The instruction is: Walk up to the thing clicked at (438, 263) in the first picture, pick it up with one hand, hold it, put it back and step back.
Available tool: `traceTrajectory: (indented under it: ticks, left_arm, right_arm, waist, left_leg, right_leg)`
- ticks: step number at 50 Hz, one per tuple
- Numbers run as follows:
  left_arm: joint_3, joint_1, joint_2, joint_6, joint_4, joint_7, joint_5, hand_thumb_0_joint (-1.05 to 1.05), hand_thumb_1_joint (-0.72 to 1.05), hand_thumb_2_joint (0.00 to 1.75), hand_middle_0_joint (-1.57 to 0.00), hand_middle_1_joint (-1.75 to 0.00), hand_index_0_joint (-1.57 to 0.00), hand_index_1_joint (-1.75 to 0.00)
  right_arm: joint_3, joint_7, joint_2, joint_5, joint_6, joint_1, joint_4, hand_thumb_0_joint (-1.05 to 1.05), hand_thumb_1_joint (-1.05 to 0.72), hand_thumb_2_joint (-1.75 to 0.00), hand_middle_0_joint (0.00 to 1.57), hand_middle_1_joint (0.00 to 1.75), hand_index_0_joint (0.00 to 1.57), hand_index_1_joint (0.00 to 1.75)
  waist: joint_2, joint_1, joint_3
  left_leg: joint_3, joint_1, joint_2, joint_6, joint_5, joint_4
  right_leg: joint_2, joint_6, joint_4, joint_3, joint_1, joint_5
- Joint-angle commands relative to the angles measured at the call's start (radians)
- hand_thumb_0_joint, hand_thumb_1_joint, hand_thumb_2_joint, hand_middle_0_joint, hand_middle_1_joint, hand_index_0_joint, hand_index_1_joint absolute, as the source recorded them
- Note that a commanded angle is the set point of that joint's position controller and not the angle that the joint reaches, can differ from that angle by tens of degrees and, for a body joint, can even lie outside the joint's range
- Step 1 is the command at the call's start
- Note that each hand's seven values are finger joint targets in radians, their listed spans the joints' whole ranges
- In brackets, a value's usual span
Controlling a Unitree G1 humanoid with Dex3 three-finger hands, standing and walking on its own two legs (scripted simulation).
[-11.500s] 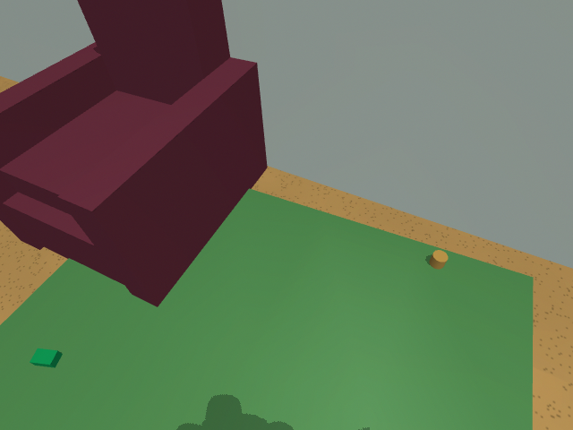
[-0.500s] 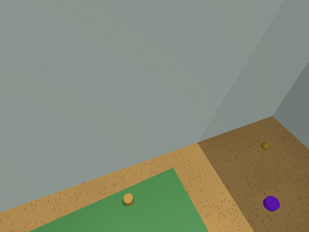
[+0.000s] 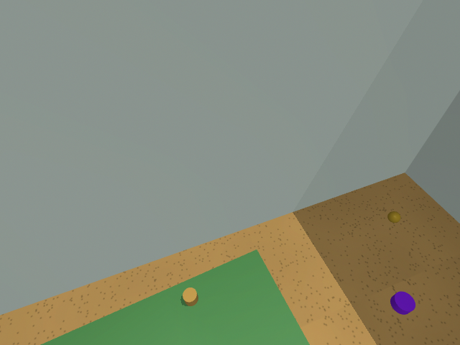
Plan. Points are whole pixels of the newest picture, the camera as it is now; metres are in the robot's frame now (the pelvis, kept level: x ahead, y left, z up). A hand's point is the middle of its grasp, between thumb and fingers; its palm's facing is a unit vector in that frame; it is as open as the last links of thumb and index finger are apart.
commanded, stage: rise first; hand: left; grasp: from above
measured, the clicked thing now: (190, 296) +0.46 +0.21 -0.76
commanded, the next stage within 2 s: none
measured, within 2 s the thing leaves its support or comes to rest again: neither
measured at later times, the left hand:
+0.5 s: hand out of the picture +0.14 +0.25 -0.20, palm faces -0.07 -0.92 -0.39, open 12.7 cm
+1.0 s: hand out of the picture +0.13 +0.25 -0.23, palm faces -0.17 -0.88 -0.45, open 13.9 cm
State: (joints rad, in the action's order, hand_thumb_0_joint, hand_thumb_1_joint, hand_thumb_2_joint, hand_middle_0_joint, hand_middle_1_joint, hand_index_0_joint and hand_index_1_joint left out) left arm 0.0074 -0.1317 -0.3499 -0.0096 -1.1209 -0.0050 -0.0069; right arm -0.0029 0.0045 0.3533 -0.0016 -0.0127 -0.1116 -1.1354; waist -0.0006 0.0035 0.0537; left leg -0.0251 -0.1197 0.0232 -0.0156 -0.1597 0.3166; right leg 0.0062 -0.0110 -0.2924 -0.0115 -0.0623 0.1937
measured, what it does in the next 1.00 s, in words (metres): lowers itself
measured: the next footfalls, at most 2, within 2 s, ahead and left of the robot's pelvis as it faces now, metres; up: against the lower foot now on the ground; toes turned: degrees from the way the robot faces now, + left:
none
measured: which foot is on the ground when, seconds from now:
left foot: down 0.00-1.00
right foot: down 0.00-1.00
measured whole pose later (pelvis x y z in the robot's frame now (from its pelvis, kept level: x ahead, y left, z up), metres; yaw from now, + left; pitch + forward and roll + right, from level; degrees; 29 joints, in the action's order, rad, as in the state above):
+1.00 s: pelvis +0.00 +0.00 -0.10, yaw -1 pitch +19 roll -3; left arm -0.12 -0.31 -0.34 0.28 -0.36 -0.01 -0.20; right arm 0.01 -0.04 0.24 0.01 -0.14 -0.22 -0.53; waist 0.01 0.04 -0.14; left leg -0.05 -0.97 0.00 -0.01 -0.54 1.18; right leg -0.03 0.00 -1.13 0.02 -0.90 0.57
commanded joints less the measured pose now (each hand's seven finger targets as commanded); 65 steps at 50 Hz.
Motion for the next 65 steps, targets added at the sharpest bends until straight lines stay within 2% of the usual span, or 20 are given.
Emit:
traceTrajectory:
  ticks: [1,2,3,4,5,7,9,10,18,20,25,27,28,29,36,37,49,57,61,65]
  left_arm:
    - [-0.043,0.022,-0.214,-0.022,0.055,0.018,-0.004,0.00,0.84,0.91,-0.22,-0.37,-0.21,-0.37]
    - [-0.048,0.373,-0.061,-0.126,0.406,0.036,0.052,0.00,0.76,0.95,-0.27,-0.45,-0.22,-0.45]
    - [-0.064,0.557,-0.106,-0.123,0.405,0.040,0.050,0.00,0.68,0.90,-0.26,-0.52,-0.22,-0.53]
    - [-0.108,0.328,-0.165,-0.083,0.192,0.042,0.030,0.00,0.63,0.87,-0.25,-0.60,-0.23,-0.61]
    - [-0.132,0.234,-0.179,-0.049,0.045,0.026,0.008,0.00,0.55,0.86,-0.23,-0.68,-0.22,-0.69]
    - [-0.166,0.352,-0.237,-0.053,0.133,0.001,-0.039,0.00,0.39,0.87,-0.19,-0.81,-0.20,-0.80]
    - [-0.222,0.100,-0.224,-0.024,0.079,-0.011,-0.076,0.00,0.23,0.86,-0.15,-0.94,-0.18,-0.91]
    - [-0.218,0.103,-0.219,-0.010,0.143,-0.014,-0.083,0.00,0.15,0.87,-0.14,-0.97,-0.17,-0.94]
    - [-0.207,0.034,-0.172,0.164,0.321,0.006,-0.130,0.00,-0.46,0.92,-0.13,-1.02,-0.13,-1.02]
    - [-0.202,0.095,-0.172,0.163,0.422,0.010,-0.138,0.00,-0.48,0.94,-0.13,-1.01,-0.12,-1.02]
    - [-0.215,0.054,-0.190,0.168,0.613,0.009,-0.146,0.00,-0.51,0.96,-0.13,-1.01,-0.11,-1.02]
    - [-0.195,0.015,-0.157,0.180,0.672,0.007,-0.146,0.00,-0.51,0.97,-0.12,-1.02,-0.10,-1.03]
    - [-0.227,-0.056,-0.188,0.193,0.651,0.011,-0.154,0.00,-0.52,0.98,-0.11,-1.02,-0.09,-1.04]
    - [-0.200,-0.062,-0.167,0.200,0.705,0.006,-0.149,0.00,-0.51,0.97,-0.10,-1.03,-0.09,-1.05]
    - [-0.194,-0.133,-0.162,0.253,0.821,0.003,-0.170,0.00,-0.50,0.94,-0.08,-1.07,-0.08,-1.06]
    - [-0.219,-0.182,-0.180,0.263,0.777,0.008,-0.180,0.00,-0.49,0.93,-0.08,-1.06,-0.09,-1.05]
    - [-0.208,-0.239,-0.169,0.261,0.921,0.018,-0.208,0.00,-0.53,0.96,-0.07,-1.06,-0.07,-1.06]
    - [-0.217,-0.295,-0.172,0.251,0.916,0.029,-0.232,0.00,-0.54,0.97,-0.08,-1.05,-0.07,-1.05]
    - [-0.203,-0.109,-0.199,0.204,0.899,0.032,-0.276,0.00,-0.56,0.96,-0.11,-1.02,-0.10,-1.04]
    - [-0.197,0.045,-0.226,0.112,0.785,0.037,-0.353,0.00,-0.58,0.98,-0.09,-1.04,-0.08,-1.05]
  right_arm:
    - [0.038,-0.014,0.214,-0.003,-0.024,0.038,0.060,0.00,-0.93,-0.92,0.20,0.31,0.20,0.31]
    - [0.003,-0.036,0.065,0.062,-0.074,0.023,0.352,0.00,-0.98,-0.92,0.20,0.30,0.20,0.30]
    - [0.008,-0.045,0.092,0.064,-0.078,-0.007,0.321,0.00,-0.91,-0.90,0.20,0.30,0.20,0.30]
    - [0.013,-0.053,0.102,0.068,-0.065,-0.070,0.299,0.00,-0.90,-0.90,0.20,0.30,0.20,0.30]
    - [0.032,-0.052,0.114,0.058,-0.056,-0.093,0.307,0.00,-0.91,-0.90,0.20,0.30,0.20,0.30]
    - [0.055,-0.054,0.101,0.034,-0.063,-0.106,0.360,0.00,-0.90,-0.90,0.20,0.30,0.20,0.30]
    - [0.079,-0.042,0.100,0.019,-0.066,-0.142,0.412,0.00,-0.92,-0.90,0.20,0.30,0.20,0.30]
    - [0.078,-0.039,0.095,0.022,-0.067,-0.132,0.452,0.00,-0.93,-0.91,0.20,0.30,0.20,0.30]
    - [0.070,-0.038,0.066,0.037,-0.069,-0.102,0.594,0.00,-0.87,-0.89,0.20,0.30,0.20,0.30]
    - [0.076,-0.039,0.062,0.032,-0.082,-0.127,0.611,0.00,-0.86,-0.89,0.20,0.30,0.20,0.30]
    - [0.079,-0.051,0.050,0.029,-0.120,-0.132,0.658,0.00,-0.87,-0.89,0.20,0.30,0.20,0.30]
    - [0.081,-0.057,0.045,0.027,-0.133,-0.126,0.679,0.00,-0.87,-0.89,0.20,0.30,0.20,0.30]
    - [0.082,-0.060,0.049,0.027,-0.134,-0.135,0.670,0.00,-0.87,-0.89,0.20,0.30,0.20,0.30]
    - [0.083,-0.061,0.048,0.025,-0.138,-0.130,0.680,0.00,-0.87,-0.89,0.20,0.30,0.20,0.30]
    - [0.078,-0.066,0.041,0.017,-0.156,-0.123,0.709,0.00,-0.86,-0.89,0.20,0.30,0.20,0.30]
    - [0.079,-0.069,0.040,0.017,-0.155,-0.137,0.701,0.00,-0.86,-0.89,0.20,0.30,0.20,0.30]
    - [0.084,-0.053,0.036,0.013,-0.176,-0.123,0.746,0.00,-0.86,-0.89,0.20,0.30,0.20,0.30]
    - [0.085,-0.044,0.036,0.014,-0.180,-0.113,0.750,0.00,-0.87,-0.89,0.20,0.30,0.20,0.30]
    - [0.081,-0.041,0.044,0.014,-0.196,-0.085,0.742,0.00,-0.90,-0.90,0.20,0.30,0.20,0.30]
    - [0.088,-0.030,0.057,0.011,-0.221,-0.065,0.710,0.00,-0.90,-0.90,0.20,0.30,0.20,0.30]
  waist:
    - [0.008,-0.004,-0.064]
    - [0.041,0.114,-0.015]
    - [0.011,0.091,-0.069]
    - [-0.021,0.062,-0.015]
    - [-0.058,0.055,-0.043]
    - [-0.033,0.031,-0.200]
    - [0.040,-0.033,-0.303]
    - [0.075,-0.041,-0.317]
    - [0.019,-0.001,-0.241]
    - [0.026,0.022,-0.278]
    - [0.063,0.027,-0.349]
    - [0.058,0.038,-0.354]
    - [0.069,0.023,-0.374]
    - [0.069,0.030,-0.378]
    - [0.084,0.038,-0.395]
    - [0.073,0.030,-0.402]
    - [0.103,0.022,-0.468]
    - [0.091,0.019,-0.468]
    - [0.085,0.056,-0.420]
    - [0.083,0.056,-0.420]
  left_leg:
    - [-0.110,0.022,-0.144,-0.015,0.165,-0.043]
    - [0.035,-0.084,-0.019,0.005,-0.030,0.025]
    - [0.030,-0.067,-0.012,0.005,-0.069,0.045]
    - [0.030,-0.116,-0.019,0.001,-0.069,0.054]
    - [0.031,-0.168,-0.010,-0.005,-0.062,0.117]
    - [0.023,-0.184,-0.010,-0.003,0.001,0.211]
    - [0.023,-0.232,0.004,0.010,0.049,0.273]
    - [0.025,-0.238,0.008,0.013,0.048,0.276]
    - [0.013,-0.369,-0.013,0.007,-0.035,0.351]
    - [0.012,-0.389,-0.018,0.004,-0.032,0.409]
    - [0.007,-0.438,-0.022,0.001,-0.052,0.502]
    - [0.002,-0.444,-0.026,0.003,-0.053,0.520]
    - [-0.002,-0.440,-0.031,0.003,-0.027,0.530]
    - [-0.005,-0.455,-0.030,0.002,-0.015,0.545]
    - [-0.014,-0.498,-0.038,0.003,0.051,0.620]
    - [-0.013,-0.506,-0.034,-0.001,0.049,0.633]
    - [-0.024,-0.583,-0.034,0.004,0.083,0.735]
    - [-0.027,-0.684,-0.025,-0.001,-0.035,0.786]
    - [-0.030,-0.783,-0.028,-0.004,-0.143,0.846]
    - [-0.035,-0.912,-0.023,-0.003,-0.301,0.923]
  right_leg:
    - [0.127,0.032,0.035,-0.085,-0.014,-0.121]
    - [-0.013,0.026,-0.044,0.013,-0.274,-0.039]
    - [-0.013,0.027,-0.057,0.024,-0.235,-0.008]
    - [-0.020,0.029,-0.064,0.036,-0.231,0.013]
    - [-0.022,0.033,-0.104,0.033,-0.269,0.024]
    - [-0.015,0.035,-0.204,0.023,-0.289,-0.039]
    - [-0.016,0.042,-0.274,0.020,-0.276,-0.060]
    - [-0.020,0.045,-0.282,0.018,-0.273,-0.051]
    - [-0.040,0.041,-0.361,0.036,-0.417,0.051]
    - [-0.040,0.037,-0.417,0.031,-0.473,0.044]
    - [-0.034,0.035,-0.514,0.023,-0.561,0.061]
    - [-0.037,0.034,-0.532,0.027,-0.592,0.066]
    - [-0.038,0.036,-0.549,0.032,-0.591,0.054]
    - [-0.037,0.035,-0.559,0.033,-0.601,0.047]
    - [-0.042,0.035,-0.626,0.044,-0.663,0.019]
    - [-0.042,0.033,-0.629,0.043,-0.663,0.014]
    - [-0.047,0.039,-0.745,0.050,-0.756,0.013]
    - [-0.051,0.042,-0.796,0.049,-0.828,0.086]
    - [-0.051,0.043,-0.858,0.045,-0.947,0.162]
    - [-0.049,0.047,-0.955,0.033,-1.089,0.285]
